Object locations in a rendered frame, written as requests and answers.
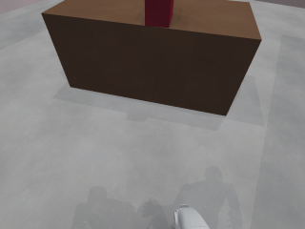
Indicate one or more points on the robot right shin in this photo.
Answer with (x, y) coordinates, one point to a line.
(184, 206)

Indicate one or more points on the pedestal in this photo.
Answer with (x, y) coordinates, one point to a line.
(197, 63)

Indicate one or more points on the right robot thigh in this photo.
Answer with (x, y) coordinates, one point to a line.
(188, 218)

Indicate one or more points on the carton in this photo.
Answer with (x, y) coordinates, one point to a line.
(158, 13)

